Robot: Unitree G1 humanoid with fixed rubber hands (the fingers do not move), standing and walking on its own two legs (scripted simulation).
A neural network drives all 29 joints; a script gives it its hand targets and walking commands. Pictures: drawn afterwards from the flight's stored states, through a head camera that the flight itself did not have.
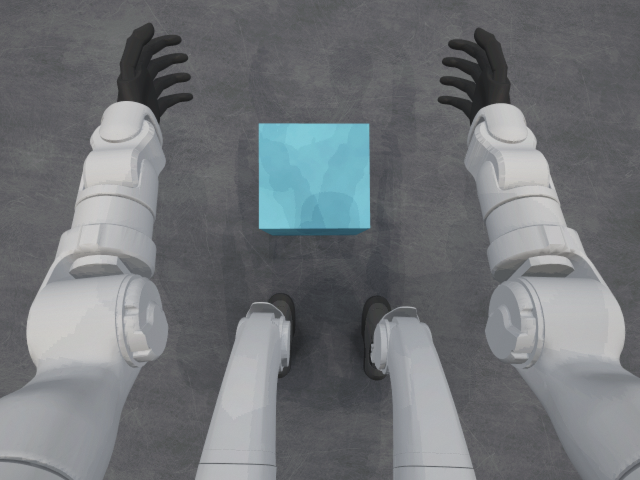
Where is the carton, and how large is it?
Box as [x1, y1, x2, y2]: [259, 123, 369, 235]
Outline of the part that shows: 259,123 260,229 273,235 356,234 369,228 368,124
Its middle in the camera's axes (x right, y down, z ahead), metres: -0.02 -0.12 +0.85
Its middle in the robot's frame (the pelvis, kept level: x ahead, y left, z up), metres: +0.49 +0.04 -0.51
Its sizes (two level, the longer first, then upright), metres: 0.210 0.200 0.250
